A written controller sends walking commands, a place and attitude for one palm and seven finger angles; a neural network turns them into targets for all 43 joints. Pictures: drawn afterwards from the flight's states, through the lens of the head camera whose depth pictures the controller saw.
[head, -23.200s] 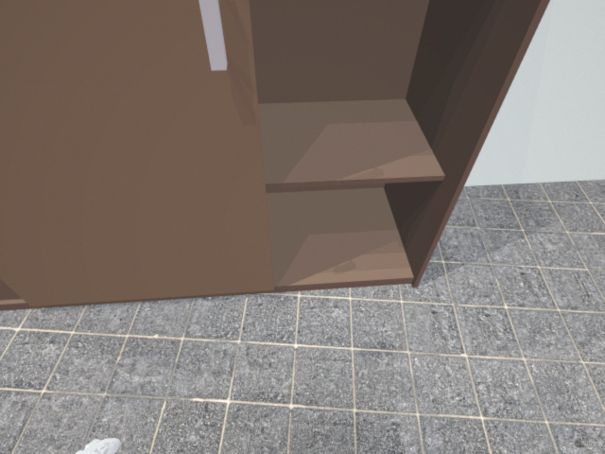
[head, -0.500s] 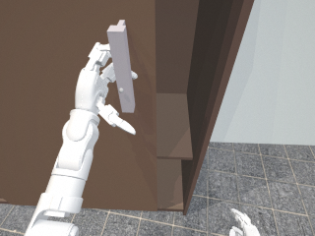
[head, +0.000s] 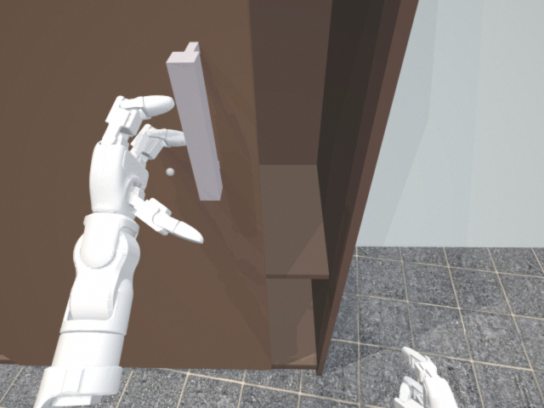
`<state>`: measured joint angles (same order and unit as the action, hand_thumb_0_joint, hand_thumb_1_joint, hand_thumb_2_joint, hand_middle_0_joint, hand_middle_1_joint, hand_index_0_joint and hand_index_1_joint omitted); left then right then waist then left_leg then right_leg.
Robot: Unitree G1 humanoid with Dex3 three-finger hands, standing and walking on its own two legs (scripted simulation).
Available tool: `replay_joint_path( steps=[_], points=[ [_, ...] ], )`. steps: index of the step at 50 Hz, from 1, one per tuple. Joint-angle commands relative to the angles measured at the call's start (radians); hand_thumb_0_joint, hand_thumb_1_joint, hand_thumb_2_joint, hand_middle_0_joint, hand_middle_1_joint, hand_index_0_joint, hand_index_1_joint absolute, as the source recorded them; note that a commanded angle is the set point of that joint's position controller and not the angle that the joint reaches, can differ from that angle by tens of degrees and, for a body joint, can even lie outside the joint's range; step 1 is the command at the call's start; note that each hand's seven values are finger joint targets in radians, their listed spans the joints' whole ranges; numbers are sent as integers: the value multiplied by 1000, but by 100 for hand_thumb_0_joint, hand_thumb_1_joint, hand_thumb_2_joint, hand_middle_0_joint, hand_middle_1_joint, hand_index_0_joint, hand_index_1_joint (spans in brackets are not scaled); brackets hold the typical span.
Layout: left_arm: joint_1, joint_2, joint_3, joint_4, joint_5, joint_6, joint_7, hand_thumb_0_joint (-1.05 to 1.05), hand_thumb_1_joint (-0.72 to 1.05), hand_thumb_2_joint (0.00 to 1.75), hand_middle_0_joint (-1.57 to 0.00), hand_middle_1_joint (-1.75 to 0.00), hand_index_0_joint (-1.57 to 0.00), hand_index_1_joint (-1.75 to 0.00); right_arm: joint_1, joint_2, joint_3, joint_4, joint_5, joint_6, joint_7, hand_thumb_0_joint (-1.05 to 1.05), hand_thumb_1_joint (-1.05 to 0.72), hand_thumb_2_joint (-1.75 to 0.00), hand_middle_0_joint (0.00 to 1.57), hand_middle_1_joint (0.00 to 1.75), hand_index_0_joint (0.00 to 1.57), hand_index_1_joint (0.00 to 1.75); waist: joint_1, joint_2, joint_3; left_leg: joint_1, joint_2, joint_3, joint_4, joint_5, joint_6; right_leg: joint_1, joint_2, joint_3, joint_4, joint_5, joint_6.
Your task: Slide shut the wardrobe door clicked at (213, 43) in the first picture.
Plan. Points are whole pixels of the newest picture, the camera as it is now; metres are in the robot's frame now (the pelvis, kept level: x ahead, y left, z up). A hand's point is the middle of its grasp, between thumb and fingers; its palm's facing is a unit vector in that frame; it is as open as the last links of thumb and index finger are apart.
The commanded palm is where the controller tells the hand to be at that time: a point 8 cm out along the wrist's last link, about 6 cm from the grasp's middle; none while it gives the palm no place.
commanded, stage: slip the hand off the handle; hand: left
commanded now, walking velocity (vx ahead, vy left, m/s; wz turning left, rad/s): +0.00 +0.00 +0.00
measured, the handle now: (202, 126) +0.38 +0.10 +0.26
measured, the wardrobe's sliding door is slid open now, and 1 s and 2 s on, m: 0.15 0.15 0.15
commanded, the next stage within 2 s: draw the hand back to the body in 0.64 s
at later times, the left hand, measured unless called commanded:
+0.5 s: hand (113, 241) +0.23 +0.17 +0.22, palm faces -0.01 -0.99 -0.16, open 14.7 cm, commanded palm +0.20 +0.21 +0.23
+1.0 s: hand (99, 260) +0.22 +0.19 +0.20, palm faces +0.05 -0.98 -0.18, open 14.7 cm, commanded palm +0.19 +0.23 +0.22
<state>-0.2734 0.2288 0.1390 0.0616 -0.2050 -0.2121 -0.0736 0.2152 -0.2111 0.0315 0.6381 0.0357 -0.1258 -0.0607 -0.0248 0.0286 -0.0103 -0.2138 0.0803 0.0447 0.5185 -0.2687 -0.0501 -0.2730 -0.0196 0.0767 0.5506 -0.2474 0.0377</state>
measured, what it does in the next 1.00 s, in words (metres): stands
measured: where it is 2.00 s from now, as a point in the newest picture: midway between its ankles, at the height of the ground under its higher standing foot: outside the picture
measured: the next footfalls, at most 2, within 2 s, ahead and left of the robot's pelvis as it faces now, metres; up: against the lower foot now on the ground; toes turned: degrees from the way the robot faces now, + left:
none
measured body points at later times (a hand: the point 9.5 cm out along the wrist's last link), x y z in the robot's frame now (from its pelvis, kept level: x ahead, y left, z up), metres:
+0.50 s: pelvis +0.04 +0.01 +0.00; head +0.01 -0.01 +0.45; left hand +0.22 +0.22 +0.23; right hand +0.27 -0.16 -0.05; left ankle +0.00 +0.16 -0.73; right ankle +0.03 -0.14 -0.73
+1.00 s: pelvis +0.02 +0.00 +0.00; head -0.02 -0.03 +0.44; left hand +0.22 +0.24 +0.21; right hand +0.24 -0.19 -0.07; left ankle +0.00 +0.16 -0.73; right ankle +0.03 -0.14 -0.73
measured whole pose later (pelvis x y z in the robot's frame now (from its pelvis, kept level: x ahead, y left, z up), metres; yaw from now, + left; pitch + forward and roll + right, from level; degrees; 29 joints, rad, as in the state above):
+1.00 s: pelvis +0.02 +0.00 +0.00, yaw +5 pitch -3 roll +0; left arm 0.21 0.33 0.21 -0.50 -0.31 0.27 -0.21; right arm 0.20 -0.25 0.07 0.62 0.07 -0.20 -0.06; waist 0.07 0.09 -0.06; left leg -0.19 0.06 -0.03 0.56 -0.32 -0.05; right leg -0.19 -0.05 0.00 0.56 -0.31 0.04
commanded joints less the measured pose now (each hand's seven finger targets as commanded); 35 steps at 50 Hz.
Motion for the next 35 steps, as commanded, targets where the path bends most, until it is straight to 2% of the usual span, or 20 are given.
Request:
replay_joint_path(
  steps=[1,2,5,8,9,10,12,13,14,15,16,17,22,24,26,28,29,30,31,35],
  points=[
    [-207,217,129,-360,9,-112,-27,0,-55,20,-25,-115,-25,-115,-129,-109,-42,-185,-8,-106,9,0,-90,-90,20,30,20,30,71,-39,-222,26,-77,41,-61,118,67,112,47,-96,-98,130,-27],
    [-197,201,103,-404,6,-127,-53,0,-55,20,-25,-115,-25,-115,-129,-111,-42,-188,-12,-123,12,0,-90,-90,20,30,20,30,63,-35,-236,47,-77,38,-53,135,70,108,48,-97,-95,156,-26],
    [-267,111,-27,-492,-27,-135,-131,0,-55,20,-25,-115,-25,-115,-128,-107,-34,-174,-8,-173,8,0,-90,-90,20,30,20,30,22,42,-205,89,-83,25,-46,113,69,56,53,-100,-112,141,-26],
    [-141,122,-4,-467,-58,-91,-168,0,-55,20,-25,-115,-25,-115,-115,-121,-32,-150,-5,-200,-2,0,-90,-90,20,30,20,30,32,-9,-176,75,-84,2,-51,95,69,51,52,-117,-116,124,-25],
    [-132,106,-18,-463,-62,-72,-175,0,-55,20,-25,-115,-25,-115,-119,-122,-27,-145,-5,-202,-3,0,-90,-90,20,30,20,30,33,-9,-151,62,-87,-3,-56,82,69,41,50,-120,-118,110,-24],
    [-91,125,17,-458,-66,-55,-172,0,-55,20,-25,-115,-25,-115,-117,-124,-30,-138,-5,-203,-6,0,-90,-90,20,30,20,30,44,-5,-147,66,-87,-4,-57,94,67,46,50,-126,-118,118,-25],
    [10,132,46,-519,-70,-32,-167,0,-55,20,-25,-115,-25,-115,-126,-118,-26,-153,-8,-205,4,0,-90,-90,20,30,20,30,72,-11,-188,64,-87,-11,-55,152,65,92,43,-134,-91,177,-30],
    [47,115,34,-565,-70,-22,-165,0,-55,20,-25,-115,-25,-115,-133,-113,-22,-163,-11,-205,11,0,-90,-90,20,30,20,30,77,-10,-211,72,-88,-9,-46,196,67,109,38,-136,-77,229,-29],
    [91,135,60,-594,-73,-12,-160,0,-55,20,-25,-115,-25,-115,-135,-112,-20,-171,-12,-202,18,0,-90,-90,20,30,20,30,88,-19,-221,65,-86,-12,-44,218,65,124,37,-140,-65,254,-29],
    [137,142,70,-607,-67,-8,-152,0,-55,20,-25,-115,-25,-115,-133,-114,-19,-167,-14,-196,23,0,-90,-90,20,30,20,30,92,1,-212,67,-87,-9,-39,239,62,122,40,-140,-61,269,-31],
    [144,105,34,-658,-71,-8,-151,0,-55,20,-25,-115,-25,-115,-138,-105,-15,-182,-15,-194,31,0,-90,-90,20,30,20,30,87,-3,-225,71,-86,-12,-36,267,63,131,36,-146,-48,300,-30],
    [176,117,50,-694,-77,-8,-147,0,-55,20,-25,-115,-25,-115,-141,-104,-15,-191,-16,-194,36,0,-90,-90,20,30,20,30,90,-30,-222,69,-81,-15,-32,284,63,137,38,-148,-45,323,-29],
    [316,128,66,-787,-84,-1,-152,0,-55,20,-25,-115,-25,-115,-146,-105,-10,-208,-19,-176,48,0,-90,-90,20,30,20,30,89,-24,-180,53,-77,-18,-16,294,65,119,40,-153,-34,340,-27],
    [293,116,47,-782,-82,7,-162,0,-55,20,-25,-115,-25,-115,-145,-107,-7,-200,-18,-171,46,0,-90,-90,20,30,20,30,75,-16,-144,40,-79,-18,-10,272,64,94,40,-153,-37,317,-26],
    [266,85,-2,-787,-81,15,-169,0,-55,20,-25,-115,-25,-115,-144,-107,-4,-199,-14,-172,42,0,-90,-90,20,30,20,30,64,25,-107,41,-80,-24,-10,230,62,59,41,-154,-45,261,-27],
    [255,98,3,-773,-80,21,-172,0,-55,20,-25,-115,-25,-115,-143,-111,-5,-194,-14,-174,35,0,-90,-90,20,30,20,30,61,5,-101,37,-79,-32,-11,192,64,47,42,-152,-52,214,-28],
    [248,93,-6,-784,-79,24,-173,0,-55,20,-25,-115,-25,-115,-146,-110,-4,-198,-15,-174,32,0,-90,-90,20,30,20,30,63,-2,-120,41,-83,-33,-11,186,67,51,39,-151,-51,207,-27],
    [254,118,14,-786,-75,26,-171,0,-55,20,-25,-115,-25,-115,-147,-114,-3,-195,-15,-172,30,0,-90,-90,20,30,20,30,70,19,-116,38,-82,-36,-10,188,65,53,40,-149,-49,204,-30],
    [248,108,10,-790,-74,24,-172,0,-55,20,-25,-115,-25,-115,-149,-109,-3,-195,-16,-172,30,0,-90,-90,20,30,20,30,67,27,-137,45,-84,-35,-8,190,65,60,35,-149,-45,206,-31],
    [287,131,51,-761,-84,23,-166,0,-55,20,-25,-115,-25,-115,-156,-114,-3,-195,-17,-168,30,0,-90,-90,20,30,20,30,80,-16,-155,28,-81,-40,-5,192,64,74,37,-153,-36,206,-31]
  ],
)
